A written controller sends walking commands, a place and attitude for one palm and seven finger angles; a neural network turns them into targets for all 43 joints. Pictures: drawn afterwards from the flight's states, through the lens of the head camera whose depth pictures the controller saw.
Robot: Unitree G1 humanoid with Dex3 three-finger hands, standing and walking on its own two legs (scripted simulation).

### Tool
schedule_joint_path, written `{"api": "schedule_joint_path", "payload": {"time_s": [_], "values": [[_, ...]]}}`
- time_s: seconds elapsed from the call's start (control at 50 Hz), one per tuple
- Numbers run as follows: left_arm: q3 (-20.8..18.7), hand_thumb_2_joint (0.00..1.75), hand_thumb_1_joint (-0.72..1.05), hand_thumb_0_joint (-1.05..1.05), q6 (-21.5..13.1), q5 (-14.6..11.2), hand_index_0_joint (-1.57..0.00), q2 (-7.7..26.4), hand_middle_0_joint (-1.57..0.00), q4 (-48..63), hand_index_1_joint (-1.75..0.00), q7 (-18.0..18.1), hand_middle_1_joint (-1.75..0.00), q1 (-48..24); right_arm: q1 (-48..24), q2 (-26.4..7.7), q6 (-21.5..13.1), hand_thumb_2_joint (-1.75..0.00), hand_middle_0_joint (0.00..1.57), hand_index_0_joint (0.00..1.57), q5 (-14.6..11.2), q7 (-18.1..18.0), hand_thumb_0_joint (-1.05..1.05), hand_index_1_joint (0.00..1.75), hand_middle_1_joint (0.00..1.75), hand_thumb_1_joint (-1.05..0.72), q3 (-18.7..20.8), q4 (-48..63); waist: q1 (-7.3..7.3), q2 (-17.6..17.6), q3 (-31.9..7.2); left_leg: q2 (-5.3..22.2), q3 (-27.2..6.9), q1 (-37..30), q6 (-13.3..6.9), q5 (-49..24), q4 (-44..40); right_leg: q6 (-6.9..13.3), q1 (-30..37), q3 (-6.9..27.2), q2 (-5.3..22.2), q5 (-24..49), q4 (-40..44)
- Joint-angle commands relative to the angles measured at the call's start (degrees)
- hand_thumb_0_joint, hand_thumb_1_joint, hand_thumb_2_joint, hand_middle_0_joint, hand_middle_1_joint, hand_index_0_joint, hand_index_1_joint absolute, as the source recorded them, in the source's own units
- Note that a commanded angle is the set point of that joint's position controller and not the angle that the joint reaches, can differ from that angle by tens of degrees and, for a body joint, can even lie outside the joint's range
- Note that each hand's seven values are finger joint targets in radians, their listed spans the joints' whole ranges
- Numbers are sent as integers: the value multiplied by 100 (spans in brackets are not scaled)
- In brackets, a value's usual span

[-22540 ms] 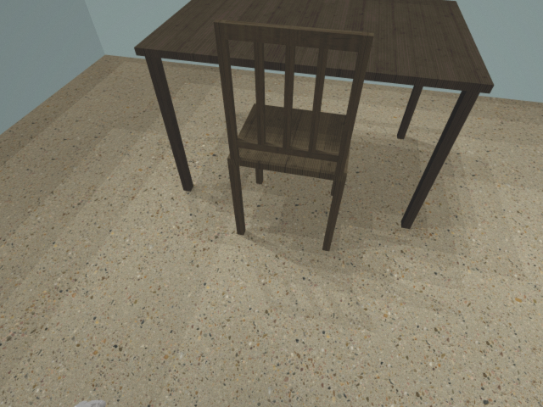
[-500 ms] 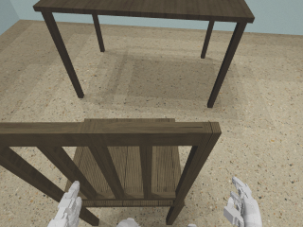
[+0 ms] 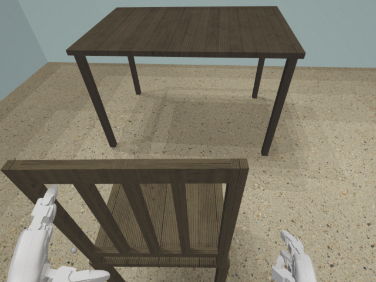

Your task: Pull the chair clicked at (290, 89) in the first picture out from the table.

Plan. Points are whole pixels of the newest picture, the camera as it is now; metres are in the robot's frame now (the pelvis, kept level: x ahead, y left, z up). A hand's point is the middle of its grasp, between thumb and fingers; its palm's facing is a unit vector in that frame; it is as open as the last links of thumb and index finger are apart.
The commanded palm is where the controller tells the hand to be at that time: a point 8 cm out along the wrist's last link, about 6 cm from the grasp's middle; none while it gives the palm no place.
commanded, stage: draw the hand back to the body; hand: left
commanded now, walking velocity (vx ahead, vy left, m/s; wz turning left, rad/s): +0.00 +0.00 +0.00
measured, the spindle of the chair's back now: (145, 222) +0.26 +0.14 -0.02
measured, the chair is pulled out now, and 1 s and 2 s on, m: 0.69 0.67 0.69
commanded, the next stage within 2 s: step back with the hand held close in 0.86 s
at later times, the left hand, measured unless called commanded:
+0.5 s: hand (49, 226) +0.18 +0.26 +0.12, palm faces +0.38 -0.78 -0.51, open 8.4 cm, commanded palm +0.16 +0.29 +0.21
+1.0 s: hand (50, 222) +0.18 +0.26 +0.12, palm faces +0.42 -0.76 -0.50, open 6.8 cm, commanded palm +0.17 +0.29 +0.21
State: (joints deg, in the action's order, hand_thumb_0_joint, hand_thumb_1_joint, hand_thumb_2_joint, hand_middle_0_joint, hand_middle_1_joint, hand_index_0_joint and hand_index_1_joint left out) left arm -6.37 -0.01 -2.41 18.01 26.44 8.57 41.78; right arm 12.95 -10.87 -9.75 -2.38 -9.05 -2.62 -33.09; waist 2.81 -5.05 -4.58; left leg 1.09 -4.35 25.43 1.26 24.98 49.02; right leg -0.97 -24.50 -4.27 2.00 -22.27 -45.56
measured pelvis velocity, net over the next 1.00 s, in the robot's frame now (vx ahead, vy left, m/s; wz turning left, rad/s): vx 0.04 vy -0.02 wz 0.02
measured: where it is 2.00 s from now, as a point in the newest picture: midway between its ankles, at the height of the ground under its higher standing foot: outside the picture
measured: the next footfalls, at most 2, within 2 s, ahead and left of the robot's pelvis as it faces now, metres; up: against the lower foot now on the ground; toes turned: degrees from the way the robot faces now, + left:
right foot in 1.94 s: -0.04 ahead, -0.12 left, +0.00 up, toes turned -1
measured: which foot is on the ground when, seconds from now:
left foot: down 0.00-1.00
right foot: down 0.00-1.00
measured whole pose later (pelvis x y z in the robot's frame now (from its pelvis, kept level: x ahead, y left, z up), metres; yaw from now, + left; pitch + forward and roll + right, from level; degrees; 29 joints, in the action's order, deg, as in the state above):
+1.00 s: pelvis +0.04 -0.02 +0.03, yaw +1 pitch -5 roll +0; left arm -12.6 9.9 -2.9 21.4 20.6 9.7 32.0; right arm 9.6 -13.8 -15.0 -0.6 -6.2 -3.6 -39.8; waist 6.4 -4.4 3.0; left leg 0.6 -4.7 5.7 2.1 18.0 28.4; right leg -0.3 -6.3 -5.4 2.7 -18.3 -29.5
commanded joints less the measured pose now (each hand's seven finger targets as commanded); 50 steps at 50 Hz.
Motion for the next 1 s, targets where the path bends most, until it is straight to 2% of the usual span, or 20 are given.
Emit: {"api": "schedule_joint_path", "payload": {"time_s": [0.0,0.04,0.08,0.14,0.18,0.24,0.28,0.38,0.46,0.5,0.56,0.62,0.7,0.74,0.76,0.84,0.9,0.94,0.96,0.98], "values": [[-791,50,7,0,-420,135,-8,929,-8,1420,-13,215,-13,-677,-908,-589,-367,-90,20,20,64,-21,0,30,30,-90,183,1034,7,172,394,37,151,-438,-207,-54,-1467,249,271,93,155,-461,1689],[-1047,53,14,0,-437,162,-10,1171,-10,1484,-14,275,-14,-894,-852,-611,-431,-90,20,20,81,-21,0,30,30,-90,175,936,44,-76,359,25,131,-633,-182,-262,-1661,280,513,73,147,-196,1796],[-1066,57,21,0,-455,118,-10,1077,-10,1585,-16,270,-16,-965,-889,-597,-516,-90,20,20,90,-1,0,30,30,-90,151,912,29,-167,322,-2,124,-912,-172,-504,-1862,269,701,88,127,105,1834],[-1347,62,32,0,-440,85,-12,1342,-12,1640,-18,314,-18,-1357,-834,-649,-595,-90,20,20,113,6,0,30,30,-90,158,758,17,-79,275,7,102,-1130,-165,-787,-2043,257,978,62,118,390,2005],[-1348,65,39,0,-454,60,-13,1257,-13,1782,-19,313,-19,-1508,-892,-660,-665,-90,20,20,118,35,0,30,30,-90,136,720,19,-379,260,-15,109,-1351,-147,-936,-2181,260,1093,83,104,582,1995],[-1675,71,50,0,-450,48,-15,1557,-15,1751,-22,381,-22,-1720,-822,-712,-730,-90,20,20,148,41,0,30,30,-90,158,546,53,-177,81,3,89,-1495,-151,-1331,-2277,248,1407,31,121,969,2055],[-1692,74,57,0,-433,11,-16,1529,-16,1854,-23,369,-23,-1882,-943,-730,-756,-90,20,20,148,63,0,30,30,-90,147,524,49,-177,29,-14,114,-1650,-153,-1486,-2336,223,1503,58,105,1172,2050],[-1939,83,75,0,-437,16,-18,1826,-18,2175,-27,422,-27,-2291,-986,-781,-854,-90,20,20,154,100,0,30,30,-90,131,378,86,-553,-221,-21,133,-1954,-146,-1977,-2403,222,1748,74,145,1659,2033],[-2180,90,90,0,-377,-18,-20,2130,-20,2305,-30,468,-30,-2612,-996,-827,-896,-90,20,20,149,112,0,30,30,-90,126,283,77,-432,-234,-15,121,-1961,-138,-2264,-2407,197,1880,61,148,1953,2012],[-2008,90,90,0,-349,-12,-20,1912,-20,2237,-30,430,-30,-2517,-1023,-794,-933,-90,20,20,144,157,0,30,30,-90,100,298,95,-519,-327,-16,159,-2065,-144,-2356,-2387,178,1899,35,164,2038,2007],[-1982,90,90,0,-325,-15,-20,1902,-20,2217,-30,424,-30,-2600,-1054,-842,-931,-90,20,20,163,177,0,30,30,-90,119,256,76,-480,-188,-5,142,-2031,-139,-2498,-2394,180,1905,25,163,2189,1996],[-1964,90,90,0,-354,22,-20,1880,-20,2335,-30,430,-30,-2589,-1029,-820,-954,-90,20,20,161,219,0,30,30,-90,118,254,115,-525,-438,5,154,-2177,-146,-2704,-2366,175,1978,20,185,2324,1928],[-1958,90,90,0,-315,32,-20,1866,-20,2296,-30,435,-30,-2590,-1034,-810,-931,-90,20,20,159,229,0,30,30,-90,123,253,114,-387,-373,20,155,-2159,-146,-2735,-2368,168,1983,3,198,2380,1938],[-2019,90,90,0,-311,55,-20,1978,-20,2308,-30,449,-30,-2654,-983,-838,-914,-90,20,20,165,220,0,30,30,-90,134,226,108,-616,-466,14,163,-2174,-140,-2700,-2374,175,2026,10,243,2337,1951],[-1988,90,90,0,-307,41,-20,1917,-20,2359,-30,455,-30,-2661,-1034,-826,-907,-90,20,20,174,217,0,30,30,-90,127,244,109,-549,-284,20,133,-2106,-132,-2740,-2377,190,1972,5,217,2371,1925],[-2021,90,90,0,-287,54,-20,1968,-20,2199,-30,440,-30,-2658,-1016,-826,-884,-90,20,20,166,230,0,30,30,-90,137,240,110,-396,-394,40,162,-2133,-155,-2641,-2366,166,2009,-2,251,2313,1983],[-1928,90,90,0,-309,49,-20,1840,-20,2226,-30,420,-30,-2675,-1053,-793,-871,-90,20,20,168,254,0,30,30,-90,110,266,113,-431,-277,41,152,-2129,-150,-2618,-2371,176,1941,-6,232,2287,1974],[-2031,90,90,0,-303,75,-20,1973,-20,2180,-30,438,-30,-2701,-1020,-813,-857,-90,20,20,175,235,0,30,30,-90,122,234,127,-629,-391,39,152,-2137,-147,-2574,-2393,187,2012,2,262,2200,1998],[-1785,90,90,0,-322,59,-20,1786,-20,2378,-30,418,-30,-2915,-1060,-809,-866,-90,20,20,181,241,0,30,30,-90,94,262,77,-584,-179,35,131,-2091,-141,-2549,-2403,195,1905,0,241,2199,1983],[-2516,90,90,0,-527,-133,-20,2663,-20,2157,-30,301,-30,-3716,-824,-934,-518,-90,20,20,1,207,0,30,30,-90,261,586,-30,-111,611,318,-37,-1760,-251,-2596,-2379,183,1414,618,393,2781,2320]]}}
